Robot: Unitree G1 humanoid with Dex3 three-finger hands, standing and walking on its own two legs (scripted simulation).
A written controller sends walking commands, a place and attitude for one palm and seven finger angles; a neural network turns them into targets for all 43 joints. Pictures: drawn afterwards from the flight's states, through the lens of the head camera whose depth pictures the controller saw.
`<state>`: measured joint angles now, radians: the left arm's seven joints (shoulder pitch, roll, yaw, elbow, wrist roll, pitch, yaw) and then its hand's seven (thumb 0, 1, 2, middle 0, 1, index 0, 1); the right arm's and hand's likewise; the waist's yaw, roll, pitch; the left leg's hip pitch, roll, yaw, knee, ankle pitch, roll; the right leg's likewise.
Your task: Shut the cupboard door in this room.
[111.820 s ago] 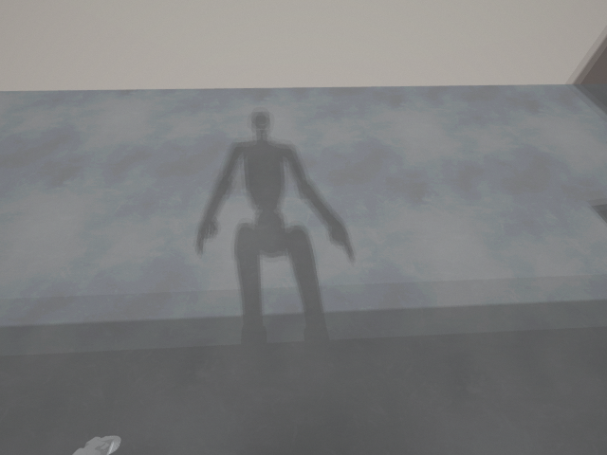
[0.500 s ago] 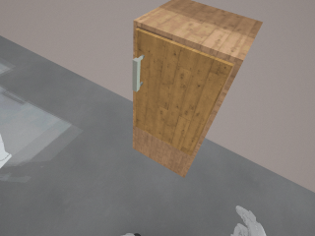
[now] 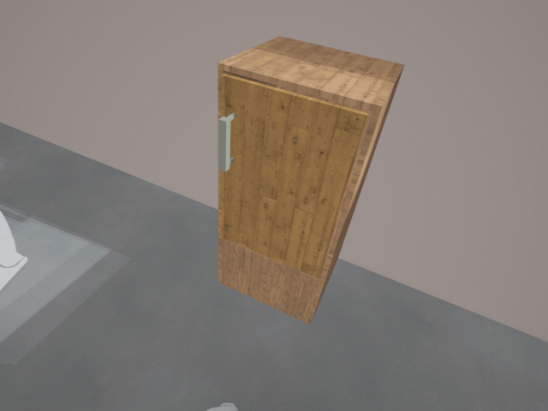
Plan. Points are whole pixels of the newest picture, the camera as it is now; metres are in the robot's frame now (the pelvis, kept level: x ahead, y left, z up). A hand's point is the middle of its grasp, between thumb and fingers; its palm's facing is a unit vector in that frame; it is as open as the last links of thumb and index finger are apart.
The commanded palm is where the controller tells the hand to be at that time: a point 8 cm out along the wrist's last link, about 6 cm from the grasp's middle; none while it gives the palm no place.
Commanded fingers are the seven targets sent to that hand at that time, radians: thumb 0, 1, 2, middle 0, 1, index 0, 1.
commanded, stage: stop stepping back and stand still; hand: left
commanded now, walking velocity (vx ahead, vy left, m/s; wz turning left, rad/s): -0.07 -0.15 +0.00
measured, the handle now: (228, 142) +0.81 +0.15 +0.01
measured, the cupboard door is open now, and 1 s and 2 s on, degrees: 0 0 0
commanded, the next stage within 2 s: let the arm hang, fingers relaxed in 1.48 s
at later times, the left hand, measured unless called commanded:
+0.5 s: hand out of the picture +0.13 +0.32 +0.21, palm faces +0.45 -0.82 -0.35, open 7.4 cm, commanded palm +0.07 +0.36 +0.22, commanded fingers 0.00 0.90 0.90 -0.20 -0.30 -0.20 -0.30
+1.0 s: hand out of the picture +0.18 +0.30 +0.20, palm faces +0.37 -0.80 -0.47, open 7.4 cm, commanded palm +0.12 +0.35 +0.22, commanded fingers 0.00 0.90 0.90 -0.20 -0.30 -0.20 -0.30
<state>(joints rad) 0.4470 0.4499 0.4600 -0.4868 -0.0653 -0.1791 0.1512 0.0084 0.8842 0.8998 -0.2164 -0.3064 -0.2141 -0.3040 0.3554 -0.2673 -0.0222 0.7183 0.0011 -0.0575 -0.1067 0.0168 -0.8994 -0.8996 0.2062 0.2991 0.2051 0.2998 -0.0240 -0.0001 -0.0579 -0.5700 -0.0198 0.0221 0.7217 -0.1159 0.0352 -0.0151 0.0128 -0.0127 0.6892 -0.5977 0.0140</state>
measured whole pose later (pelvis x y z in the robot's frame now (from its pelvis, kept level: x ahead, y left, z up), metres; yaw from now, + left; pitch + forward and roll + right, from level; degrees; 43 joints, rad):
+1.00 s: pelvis -0.03 +0.05 +0.04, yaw -2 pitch +0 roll +0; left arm 0.56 0.43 0.41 -0.48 -0.04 -0.20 0.16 0.01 0.89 0.90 -0.21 -0.31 -0.21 -0.30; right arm 0.24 -0.22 -0.01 0.63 0.02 -0.05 -0.08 0.02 -0.90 -0.90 0.20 0.30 0.20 0.30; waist -0.03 -0.01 0.00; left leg -0.28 0.02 0.05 0.54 -0.25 0.01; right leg -0.17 0.02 -0.05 0.51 -0.33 -0.03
